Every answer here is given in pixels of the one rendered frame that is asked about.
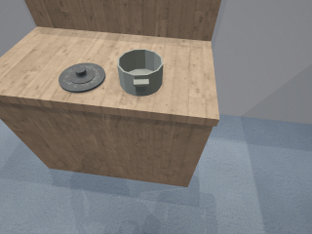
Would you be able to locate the table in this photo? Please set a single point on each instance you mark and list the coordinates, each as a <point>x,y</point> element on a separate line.
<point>157,138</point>

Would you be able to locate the pot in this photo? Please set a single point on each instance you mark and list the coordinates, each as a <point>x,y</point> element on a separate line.
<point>140,72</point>

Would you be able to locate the lid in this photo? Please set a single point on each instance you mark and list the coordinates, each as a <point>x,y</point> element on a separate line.
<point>72,83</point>

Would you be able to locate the knob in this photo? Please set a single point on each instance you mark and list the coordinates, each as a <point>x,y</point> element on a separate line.
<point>80,71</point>

